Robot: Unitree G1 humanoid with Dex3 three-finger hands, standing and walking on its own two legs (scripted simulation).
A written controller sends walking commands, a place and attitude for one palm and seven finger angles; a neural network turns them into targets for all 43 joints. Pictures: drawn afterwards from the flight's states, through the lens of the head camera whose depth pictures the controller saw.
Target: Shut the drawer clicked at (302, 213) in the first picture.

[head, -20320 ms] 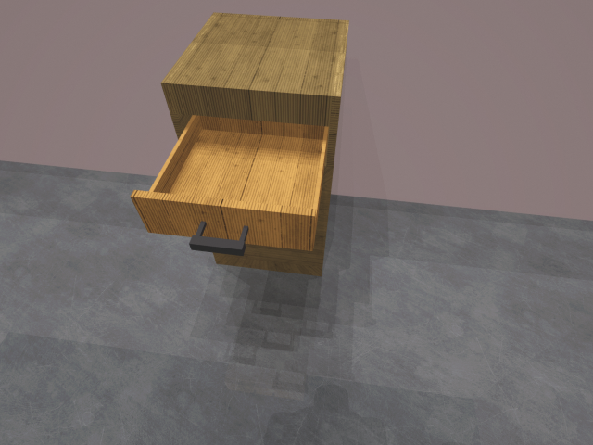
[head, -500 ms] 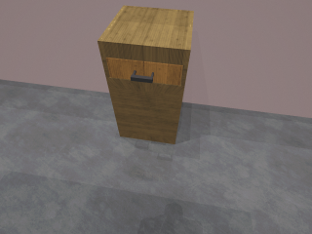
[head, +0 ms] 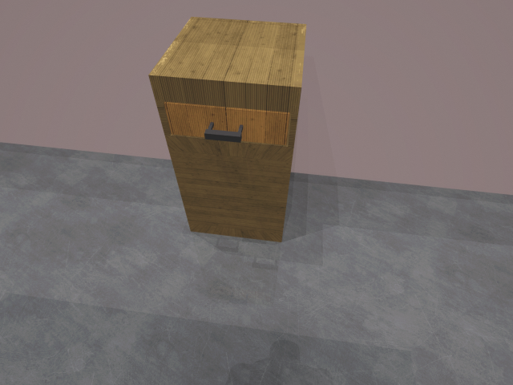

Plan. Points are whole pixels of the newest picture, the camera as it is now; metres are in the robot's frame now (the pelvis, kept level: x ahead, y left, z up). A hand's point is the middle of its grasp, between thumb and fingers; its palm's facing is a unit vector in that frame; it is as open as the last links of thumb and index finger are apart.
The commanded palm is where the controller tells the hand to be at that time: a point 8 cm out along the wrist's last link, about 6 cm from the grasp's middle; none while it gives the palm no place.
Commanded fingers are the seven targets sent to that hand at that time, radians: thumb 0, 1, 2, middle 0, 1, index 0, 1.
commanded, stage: look to check the result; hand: left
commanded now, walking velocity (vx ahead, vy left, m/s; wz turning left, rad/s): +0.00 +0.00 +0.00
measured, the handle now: (224, 131) +0.83 +0.14 -0.13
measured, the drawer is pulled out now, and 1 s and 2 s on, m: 0.00 0.00 0.00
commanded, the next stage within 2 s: stand and wait in 0.60 s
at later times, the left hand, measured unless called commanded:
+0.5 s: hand out of the picture -0.01 +0.14 -0.17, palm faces +0.06 -0.98 -0.16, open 7.3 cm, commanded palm none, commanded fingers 0.00 0.90 0.90 -0.20 -0.30 -0.20 -0.30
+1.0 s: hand out of the picture +0.00 +0.14 -0.17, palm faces +0.06 -0.98 -0.17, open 7.3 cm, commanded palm none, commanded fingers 0.00 0.90 0.90 -0.20 -0.30 -0.20 -0.30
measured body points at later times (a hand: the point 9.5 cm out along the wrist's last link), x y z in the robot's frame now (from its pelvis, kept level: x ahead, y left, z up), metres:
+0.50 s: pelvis +0.01 -0.01 +0.00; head +0.02 -0.01 +0.45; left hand -0.01 +0.20 -0.16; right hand -0.01 -0.21 -0.17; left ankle +0.04 +0.11 -0.74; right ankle +0.00 -0.09 -0.74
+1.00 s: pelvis +0.02 -0.01 +0.00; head +0.03 -0.02 +0.45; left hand +0.00 +0.19 -0.16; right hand +0.00 -0.21 -0.17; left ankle +0.04 +0.11 -0.74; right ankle +0.00 -0.09 -0.74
